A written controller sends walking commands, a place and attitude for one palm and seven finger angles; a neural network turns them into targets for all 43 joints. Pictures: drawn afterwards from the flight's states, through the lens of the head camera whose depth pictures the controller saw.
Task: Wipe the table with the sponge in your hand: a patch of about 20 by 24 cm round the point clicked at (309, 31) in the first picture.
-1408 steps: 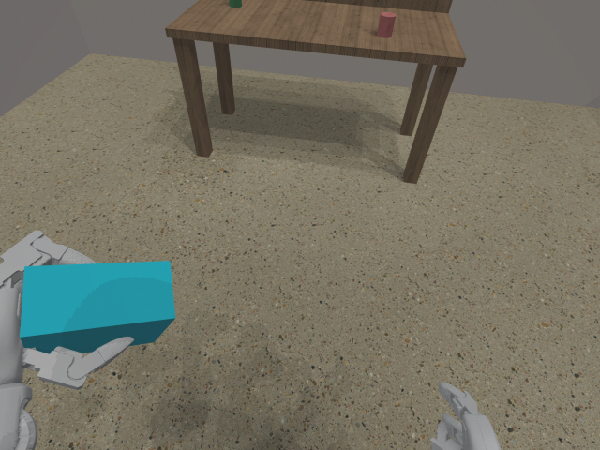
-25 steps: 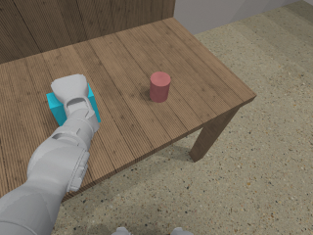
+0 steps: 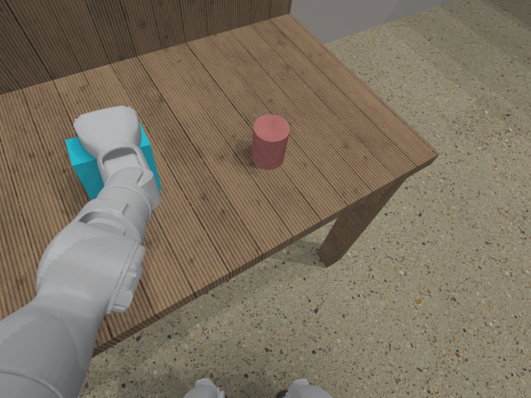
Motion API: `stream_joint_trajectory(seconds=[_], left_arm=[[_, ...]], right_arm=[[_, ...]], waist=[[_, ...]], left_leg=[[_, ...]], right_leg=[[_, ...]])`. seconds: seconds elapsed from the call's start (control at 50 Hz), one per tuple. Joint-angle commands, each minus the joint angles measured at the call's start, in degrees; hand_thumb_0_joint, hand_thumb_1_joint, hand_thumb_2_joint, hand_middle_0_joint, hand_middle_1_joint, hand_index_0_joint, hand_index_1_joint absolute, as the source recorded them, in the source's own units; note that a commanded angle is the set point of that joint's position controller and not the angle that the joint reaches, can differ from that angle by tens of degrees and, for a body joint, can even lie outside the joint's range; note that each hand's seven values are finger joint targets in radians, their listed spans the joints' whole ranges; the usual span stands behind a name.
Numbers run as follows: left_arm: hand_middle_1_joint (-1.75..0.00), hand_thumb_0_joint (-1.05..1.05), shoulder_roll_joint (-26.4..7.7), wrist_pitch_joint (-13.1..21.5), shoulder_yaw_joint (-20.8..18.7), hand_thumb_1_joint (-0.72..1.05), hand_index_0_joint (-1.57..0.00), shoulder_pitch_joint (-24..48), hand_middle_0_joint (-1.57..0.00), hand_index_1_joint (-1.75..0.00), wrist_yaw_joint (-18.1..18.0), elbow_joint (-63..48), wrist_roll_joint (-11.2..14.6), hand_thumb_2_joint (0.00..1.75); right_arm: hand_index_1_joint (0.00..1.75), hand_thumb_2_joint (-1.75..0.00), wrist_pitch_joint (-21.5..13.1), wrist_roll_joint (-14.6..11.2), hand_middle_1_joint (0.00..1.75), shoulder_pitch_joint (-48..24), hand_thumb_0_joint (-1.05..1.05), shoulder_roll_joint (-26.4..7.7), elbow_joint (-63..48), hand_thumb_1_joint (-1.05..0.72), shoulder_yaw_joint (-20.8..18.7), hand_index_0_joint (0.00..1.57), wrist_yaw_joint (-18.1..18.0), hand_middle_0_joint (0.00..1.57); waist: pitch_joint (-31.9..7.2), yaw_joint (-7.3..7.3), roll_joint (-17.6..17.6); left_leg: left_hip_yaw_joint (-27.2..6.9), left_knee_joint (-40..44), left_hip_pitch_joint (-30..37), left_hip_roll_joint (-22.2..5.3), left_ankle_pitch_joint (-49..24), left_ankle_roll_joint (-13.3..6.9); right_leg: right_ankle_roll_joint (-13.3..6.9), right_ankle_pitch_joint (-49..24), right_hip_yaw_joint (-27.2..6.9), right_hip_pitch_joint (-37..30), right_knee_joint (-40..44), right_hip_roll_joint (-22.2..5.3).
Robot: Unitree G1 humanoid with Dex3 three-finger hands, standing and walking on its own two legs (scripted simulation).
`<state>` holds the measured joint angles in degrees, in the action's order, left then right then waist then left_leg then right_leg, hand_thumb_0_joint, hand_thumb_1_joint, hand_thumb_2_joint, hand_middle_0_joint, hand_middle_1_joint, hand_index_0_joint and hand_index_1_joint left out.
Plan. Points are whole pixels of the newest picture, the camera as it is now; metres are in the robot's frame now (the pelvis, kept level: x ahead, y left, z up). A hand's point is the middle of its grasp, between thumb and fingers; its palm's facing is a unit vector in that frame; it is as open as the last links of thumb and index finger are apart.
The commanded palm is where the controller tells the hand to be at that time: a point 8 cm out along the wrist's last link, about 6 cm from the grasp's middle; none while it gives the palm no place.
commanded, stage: wipe back along the third lane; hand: left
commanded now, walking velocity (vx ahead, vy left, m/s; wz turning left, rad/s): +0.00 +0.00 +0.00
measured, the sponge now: (121, 175) +0.49 +0.22 -0.02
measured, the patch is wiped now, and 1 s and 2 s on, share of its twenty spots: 1.00 1.00 1.00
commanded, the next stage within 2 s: none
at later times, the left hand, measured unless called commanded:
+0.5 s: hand (129, 181) +0.45 +0.19 +0.02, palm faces -0.08 +0.00 -1.00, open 10.0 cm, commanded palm +0.41 +0.16 +0.06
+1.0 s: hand (139, 206) +0.40 +0.17 +0.02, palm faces -0.07 -0.01 -1.00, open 10.0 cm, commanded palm +0.36 +0.14 +0.06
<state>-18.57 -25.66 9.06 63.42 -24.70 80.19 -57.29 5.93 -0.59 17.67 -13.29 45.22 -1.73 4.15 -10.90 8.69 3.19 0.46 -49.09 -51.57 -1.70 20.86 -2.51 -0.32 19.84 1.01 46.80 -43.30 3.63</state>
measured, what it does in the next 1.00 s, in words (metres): stands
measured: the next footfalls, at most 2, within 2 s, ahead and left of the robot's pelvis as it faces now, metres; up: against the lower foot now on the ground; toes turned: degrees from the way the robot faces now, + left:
none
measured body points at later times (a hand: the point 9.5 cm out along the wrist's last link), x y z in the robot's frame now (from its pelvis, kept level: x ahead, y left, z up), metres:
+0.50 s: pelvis +0.02 -0.01 +0.02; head +0.07 +0.00 +0.47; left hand +0.45 +0.18 +0.08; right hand +0.14 -0.26 -0.11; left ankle +0.01 +0.09 -0.70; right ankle -0.01 -0.13 -0.70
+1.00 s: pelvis +0.02 -0.02 +0.03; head +0.04 -0.02 +0.48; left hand +0.40 +0.16 +0.08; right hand +0.14 -0.26 -0.11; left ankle +0.01 +0.09 -0.70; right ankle -0.01 -0.13 -0.70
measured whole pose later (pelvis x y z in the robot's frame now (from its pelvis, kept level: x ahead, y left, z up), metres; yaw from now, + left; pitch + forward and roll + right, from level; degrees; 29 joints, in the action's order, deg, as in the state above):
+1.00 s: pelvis +0.02 -0.02 +0.03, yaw +2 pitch +12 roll -1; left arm -5.7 -27.0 16.8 39.1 -27.7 63.4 -55.0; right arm 12.4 -2.2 9.8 -12.7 44.7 -2.3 3.2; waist -10.5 0.7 2.0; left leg 0.1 -37.7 -31.3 -0.7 18.2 -0.9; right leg -1.9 18.8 1.2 27.6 -34.6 2.8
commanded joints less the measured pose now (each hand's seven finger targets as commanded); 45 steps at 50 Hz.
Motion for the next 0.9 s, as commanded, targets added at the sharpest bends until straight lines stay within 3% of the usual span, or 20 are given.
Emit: stream_joint_trajectory(seconds=[0.0, 0.04, 0.1, 0.14, 0.2, 0.22, 0.28, 0.4, 0.44, 0.5, 0.54, 0.58, 0.62, 0.64, 0.66, 0.72, 0.78, 0.82, 0.84, 0.88], left_arm=[[-1.6, 0.0, 0.8, 0.33, 1.84, 0.1, -1.2, 11.64, -1.2, -1.6, 0.88, -5.34, 1.21, 1.3], [-1.6, 0.0, 0.54, 0.26, 0.78, 0.1, -1.2, 9.76, -1.2, -1.6, 0.51, -5.89, 1.98, 1.3], [-1.6, 0.0, 3.52, -0.4, 2.78, 0.1, -1.2, 7.27, -1.2, -1.6, 0.28, -6.4, 2.12, 1.3], [-1.6, 0.0, 4.61, -0.37, 2.87, 0.1, -1.2, 4.8, -1.2, -1.6, 0.15, -7.46, 2.26, 1.3], [-1.6, 0.0, 4.62, -0.45, 2.88, 0.1, -1.2, 3.29, -1.2, -1.6, -0.03, -8.17, 1.77, 1.3], [-1.6, 0.0, 5.38, -0.26, 3.03, 0.1, -1.2, 3.16, -1.2, -1.6, -0.12, -9.2, 2.01, 1.3], [-1.6, 0.0, 7.08, -0.32, 3.57, 0.1, -1.2, -0.34, -1.2, -1.6, -0.55, -9.73, 2.34, 1.3], [-1.6, 0.0, 9.62, -0.69, 5.3, 0.1, -1.2, -2.08, -1.2, -1.6, -1.14, -12.22, 2.04, 1.3], [-1.6, 0.0, 11.52, -0.63, 6.42, 0.1, -1.2, -2.48, -1.2, -1.6, -1.33, -13.33, 2.38, 1.3], [-1.6, 0.0, 10.69, -1.12, 5.47, 0.1, -1.2, -4.86, -1.2, -1.6, -1.67, -13.54, 2.31, 1.3], [-1.6, 0.0, 12.2, -0.99, 6.71, 0.1, -1.2, -4.5, -1.2, -1.6, -1.59, -14.93, 2.56, 1.3], [-1.6, 0.0, 10.49, -1.53, 5.44, 0.1, -1.2, -6.94, -1.2, -1.6, -1.7, -14.13, 2.23, 1.3], [-1.6, 0.0, 10.57, -1.47, 5.3, 0.1, -1.2, -5.29, -1.2, -1.6, -1.63, -15.69, 2.46, 1.3], [-1.6, 0.0, 11.74, -1.55, 6.81, 0.1, -1.2, -5.39, -1.2, -1.6, -1.58, -16.2, 2.41, 1.3], [-1.6, 0.0, 10.87, -1.68, 5.95, 0.1, -1.2, -5.76, -1.2, -1.6, -1.65, -15.44, 2.2, 1.3], [-1.6, 0.0, 11.38, -1.64, 5.72, 0.1, -1.2, -8.22, -1.2, -1.6, -1.38, -16.66, 2.39, 1.3], [-1.6, 0.0, 12.28, -1.42, 6.85, 0.1, -1.2, -10.43, -1.2, -1.6, -1.46, -17.03, 2.26, 1.3], [-1.6, 0.0, 11.06, -1.28, 5.41, 0.1, -1.2, -12.22, -1.2, -1.6, -1.33, -18.31, 2.74, 1.3], [-1.6, 0.0, 11.82, -1.21, 6.69, 0.1, -1.2, -11.68, -1.2, -1.6, -1.45, -18.29, 2.61, 1.3], [-1.6, 0.0, 12.01, -1.55, 6.78, 0.1, -1.2, -12.76, -1.2, -1.6, -1.58, -18.51, 2.52, 1.3]], right_arm=[[0.3, -0.9, -0.27, -0.65, 0.3, 4.13, 0.0, -9.77, -4.25, -0.9, -3.06, 0.2, -0.34, 0.2], [0.3, -0.9, -0.1, -0.88, 0.3, 3.64, 0.0, -9.64, -4.12, -0.9, -3.16, 0.2, -0.22, 0.2], [0.3, -0.9, 0.37, -1.08, 0.3, 2.29, 0.0, -9.21, -4.06, -0.9, -3.01, 0.2, -0.08, 0.2], [0.3, -0.9, 0.75, -1.18, 0.3, 1.39, 0.0, -8.93, -4.38, -0.9, -3.17, 0.2, 0.15, 0.2], [0.3, -0.9, 1.47, -1.2, 0.3, 0.27, 0.0, -8.9, -4.38, -0.9, -3.1, 0.2, 0.01, 0.2], [0.3, -0.9, 1.61, -1.26, 0.3, -0.63, 0.0, -8.65, -4.62, -0.9, -3.11, 0.2, 0.07, 0.2], [0.3, -0.9, 2.1, -1.16, 0.3, -1.77, 0.0, -8.36, -4.94, -0.9, -3.09, 0.2, -0.01, 0.2], [0.3, -0.9, 3.23, -1.29, 0.3, -4.7, 0.0, -7.91, -5.42, -0.9, -3.11, 0.2, -0.36, 0.2], [0.3, -0.9, 3.41, -1.31, 0.3, -5.78, 0.0, -7.55, -5.66, -0.9, -3.05, 0.2, -0.32, 0.2], [0.3, -0.9, 3.91, -1.18, 0.3, -6.87, 0.0, -7.51, -5.73, -0.9, -3.0, 0.2, -0.44, 0.2], [0.3, -0.9, 4.13, -1.3, 0.3, -7.88, 0.0, -7.23, -5.94, -0.9, -2.99, 0.2, -0.64, 0.2], [0.3, -0.9, 4.38, -1.33, 0.3, -8.22, 0.0, -7.41, -5.96, -0.9, -2.75, 0.2, -0.78, 0.2], [0.3, -0.9, 4.52, -1.49, 0.3, -9.13, 0.0, -7.23, -6.2, -0.9, -2.73, 0.2, -1.02, 0.2], [0.3, -0.9, 4.55, -1.51, 0.3, -9.34, 0.0, -7.16, -6.35, -0.9, -2.63, 0.2, -1.09, 0.2], [0.3, -0.9, 4.59, -1.41, 0.3, -9.12, 0.0, -7.23, -6.04, -0.9, -2.63, 0.2, -1.22, 0.2], [0.3, -0.9, 4.64, -1.59, 0.3, -10.11, 0.0, -6.9, -6.6, -0.9, -2.63, 0.2, -1.19, 0.2], [0.3, -0.9, 4.7, -1.44, 0.3, -10.3, 0.0, -6.87, -6.67, -0.9, -2.69, 0.2, -1.16, 0.2], [0.3, -0.9, 4.74, -1.67, 0.3, -10.93, 0.0, -6.9, -7.16, -0.9, -2.64, 0.2, -1.33, 0.2], [0.3, -0.9, 4.85, -1.66, 0.3, -11.23, 0.0, -6.91, -7.08, -0.9, -2.61, 0.2, -1.39, 0.2], [0.3, -0.9, 4.74, -1.77, 0.3, -11.45, 0.0, -6.86, -7.2, -0.9, -2.5, 0.2, -1.36, 0.2]], waist=[[-20.88, 0.58, -2.63], [-20.14, -0.36, -2.44], [-17.44, -0.63, -2.88], [-17.55, -1.77, -1.9], [-15.97, -1.91, -4.2], [-16.28, -2.48, -1.95], [-15.8, -2.99, -4.63], [-14.67, -3.49, -5.96], [-14.68, -3.88, -4.76], [-14.71, -4.61, -5.51], [-14.56, -4.54, -5.21], [-13.6, -5.23, -6.79], [-13.53, -5.07, -7.37], [-12.98, -4.95, -5.92], [-12.65, -4.87, -7.54], [-13.45, -6.05, -6.47], [-13.2, -6.14, -6.93], [-14.07, -6.97, -7.94], [-12.39, -6.35, -7.95], [-10.91, -6.7, -7.95]], left_leg=[[-2.02, 5.61, 22.23, -0.33, -18.52, 0.16], [-1.9, 6.25, 22.77, -0.33, -19.43, 0.18], [-1.33, 7.45, 23.38, -0.13, -18.99, 0.21], [-1.39, 7.94, 24.95, -0.09, -20.53, 0.37], [-1.08, 8.73, 24.95, 0.06, -20.38, 0.35], [-0.95, 8.98, 25.79, 0.19, -21.35, 0.44], [-0.45, 9.4, 26.42, 0.4, -21.74, 0.33], [0.0, 10.45, 27.47, 0.76, -22.02, 0.53], [-0.16, 10.74, 28.61, 0.79, -22.96, 0.61], [0.35, 11.13, 28.71, 1.1, -22.37, 0.62], [0.4, 11.33, 29.21, 1.19, -22.31, 0.64], [0.53, 11.85, 28.25, 1.54, -21.48, 0.6], [0.46, 12.26, 28.32, 1.47, -21.2, 0.59], [0.5, 12.42, 28.71, 1.68, -20.49, 0.58], [0.54, 12.51, 28.59, 1.58, -20.15, 0.51], [0.72, 12.93, 28.73, 1.82, -20.49, 0.59], [1.04, 12.94, 29.19, 1.94, -19.97, 0.54], [0.84, 13.41, 28.79, 2.01, -20.12, 0.58], [0.98, 13.42, 28.84, 2.01, -19.21, 0.55], [1.15, 14.01, 28.62, 2.08, -18.07, 0.59]], right_leg=[[-1.75, -18.37, 2.23, -9.86, 5.39, 1.39], [-1.87, -19.58, 2.34, -10.97, 5.65, 1.25], [-1.91, -19.84, 2.39, -11.7, 6.84, 1.15], [-2.17, -20.39, 2.48, -12.5, 7.01, 1.04], [-2.24, -21.87, 2.38, -14.25, 7.76, 0.79], [-2.43, -22.46, 2.24, -14.67, 7.65, 0.58], [-2.39, -24.0, 2.25, -16.56, 8.34, 0.49], [-2.44, -25.82, 2.1, -18.9, 9.12, -0.05], [-2.63, -25.96, 2.21, -18.97, 9.06, -0.08], [-2.68, -26.72, 1.86, -20.71, 9.68, -0.31], [-2.69, -26.85, 1.81, -21.08, 9.83, -0.4], [-2.71, -27.29, 1.6, -22.48, 10.26, -0.59], [-2.68, -27.22, 1.63, -23.15, 10.49, -0.74], [-2.68, -26.32, 1.57, -22.63, 10.75, -0.66], [-2.65, -26.24, 1.55, -22.88, 10.97, -0.72], [-2.86, -26.96, 1.37, -24.37, 11.15, -0.86], [-2.81, -27.09, 1.15, -24.74, 11.49, -0.85], [-2.89, -27.51, 1.04, -26.44, 11.57, -0.9], [-2.76, -26.72, 0.86, -25.61, 11.89, -0.92], [-2.81, -25.57, 0.95, -25.4, 12.42, -0.99]])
